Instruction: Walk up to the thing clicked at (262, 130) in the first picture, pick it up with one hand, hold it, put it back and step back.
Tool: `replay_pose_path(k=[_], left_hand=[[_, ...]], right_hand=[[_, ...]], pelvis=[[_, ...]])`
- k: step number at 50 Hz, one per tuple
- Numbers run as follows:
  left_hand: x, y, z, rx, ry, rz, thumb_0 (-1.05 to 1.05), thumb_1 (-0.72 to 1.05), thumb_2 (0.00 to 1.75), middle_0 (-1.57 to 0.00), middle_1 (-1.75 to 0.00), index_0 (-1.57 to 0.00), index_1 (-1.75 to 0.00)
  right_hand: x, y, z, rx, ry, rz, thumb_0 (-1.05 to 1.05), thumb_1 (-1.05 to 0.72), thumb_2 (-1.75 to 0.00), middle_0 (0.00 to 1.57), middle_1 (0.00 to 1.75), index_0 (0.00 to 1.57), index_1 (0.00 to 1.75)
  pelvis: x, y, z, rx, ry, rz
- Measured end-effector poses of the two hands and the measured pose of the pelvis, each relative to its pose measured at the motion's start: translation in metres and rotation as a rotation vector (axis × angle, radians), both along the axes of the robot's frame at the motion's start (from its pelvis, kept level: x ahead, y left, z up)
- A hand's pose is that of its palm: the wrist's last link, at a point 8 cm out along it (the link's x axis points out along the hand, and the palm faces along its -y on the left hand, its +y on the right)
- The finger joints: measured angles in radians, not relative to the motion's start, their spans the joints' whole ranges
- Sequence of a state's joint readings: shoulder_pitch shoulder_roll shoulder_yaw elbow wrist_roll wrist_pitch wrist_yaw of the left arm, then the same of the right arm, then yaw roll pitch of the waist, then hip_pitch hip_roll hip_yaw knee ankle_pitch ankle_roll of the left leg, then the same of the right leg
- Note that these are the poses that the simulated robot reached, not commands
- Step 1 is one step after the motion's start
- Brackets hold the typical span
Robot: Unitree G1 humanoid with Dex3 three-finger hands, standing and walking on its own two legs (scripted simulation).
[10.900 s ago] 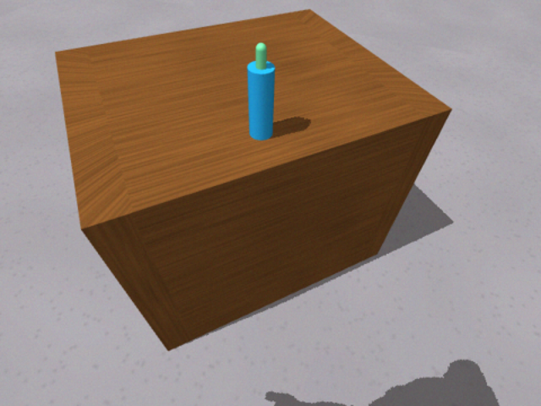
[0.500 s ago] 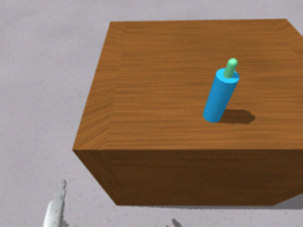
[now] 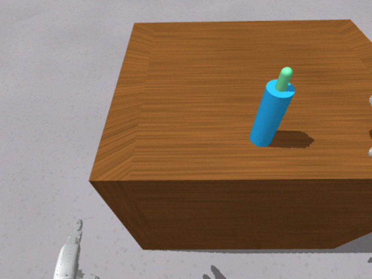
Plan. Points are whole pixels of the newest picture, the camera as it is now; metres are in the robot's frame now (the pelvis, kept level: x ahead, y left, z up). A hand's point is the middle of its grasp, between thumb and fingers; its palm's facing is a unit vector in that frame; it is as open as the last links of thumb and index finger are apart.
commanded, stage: approach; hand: right
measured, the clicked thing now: (271, 109) +0.46 -0.17 +0.10
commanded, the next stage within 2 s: close in in 0.06 s
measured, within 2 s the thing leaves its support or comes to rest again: neither
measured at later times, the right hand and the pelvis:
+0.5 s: hand (288, 126) +0.44 -0.21 +0.06, palm faces +0.04 +1.00 +0.06, open 17.6 cm; pelvis -0.01 +0.00 -0.03, yaw +3 degrees
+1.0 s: hand (268, 125) +0.44 -0.16 +0.07, palm faces +0.06 +1.00 +0.04, open 17.7 cm; pelvis -0.02 +0.01 -0.03, yaw +2 degrees
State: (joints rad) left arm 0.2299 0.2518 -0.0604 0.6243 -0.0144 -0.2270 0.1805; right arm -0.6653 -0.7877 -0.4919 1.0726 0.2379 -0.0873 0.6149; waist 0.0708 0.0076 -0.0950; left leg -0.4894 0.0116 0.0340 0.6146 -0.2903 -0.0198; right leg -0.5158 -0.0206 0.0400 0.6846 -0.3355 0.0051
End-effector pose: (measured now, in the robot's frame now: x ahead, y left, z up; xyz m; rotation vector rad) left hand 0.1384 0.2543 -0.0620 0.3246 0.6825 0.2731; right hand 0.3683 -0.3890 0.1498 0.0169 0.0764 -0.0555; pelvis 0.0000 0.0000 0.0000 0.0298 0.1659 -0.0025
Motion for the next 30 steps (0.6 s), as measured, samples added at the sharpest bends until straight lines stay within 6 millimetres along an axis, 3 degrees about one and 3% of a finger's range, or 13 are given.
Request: replay_pose_path(k=[10, 14, 21, 30], left_hand=[[-0.015, 0.000, -0.002, 0.003, -0.003, 0.011, -0.01, -0.51, 0.03, -0.06, -0.06, -0.07, -0.05], [-0.024, 0.005, -0.003, 0.014, 0.001, 0.034, -0.01, -0.51, 0.03, -0.07, -0.06, -0.07, -0.05], [-0.027, 0.005, 0.003, -0.001, -0.023, 0.040, -0.01, -0.52, 0.03, -0.07, -0.06, -0.07, -0.05], [-0.024, 0.003, 0.001, -0.063, -0.057, 0.033, -0.01, -0.52, 0.03, -0.06, -0.06, -0.07, -0.05]], right_hand=[[0.035, 0.070, -0.076, 0.061, 0.007, 0.074, -0.01, 0.49, -0.04, 0.06, 0.03, 0.05, 0.03], [0.046, 0.091, -0.095, 0.059, -0.015, 0.060, -0.01, 0.50, -0.04, 0.06, 0.03, 0.05, 0.04], [0.054, 0.118, -0.094, 0.050, -0.063, 0.027, -0.01, 0.54, -0.04, 0.05, 0.04, 0.04, 0.04], [0.046, 0.134, -0.085, 0.025, -0.064, -0.003, -0.01, 0.56, -0.04, 0.04, 0.04, 0.04, 0.04]], pelvis=[[-0.008, -0.001, -0.013, 0.003, 0.056, 0.021], [-0.010, -0.002, -0.020, 0.006, 0.077, 0.036], [-0.010, -0.003, -0.025, 0.010, 0.083, 0.047], [-0.012, -0.001, -0.027, -0.001, 0.068, 0.040]])
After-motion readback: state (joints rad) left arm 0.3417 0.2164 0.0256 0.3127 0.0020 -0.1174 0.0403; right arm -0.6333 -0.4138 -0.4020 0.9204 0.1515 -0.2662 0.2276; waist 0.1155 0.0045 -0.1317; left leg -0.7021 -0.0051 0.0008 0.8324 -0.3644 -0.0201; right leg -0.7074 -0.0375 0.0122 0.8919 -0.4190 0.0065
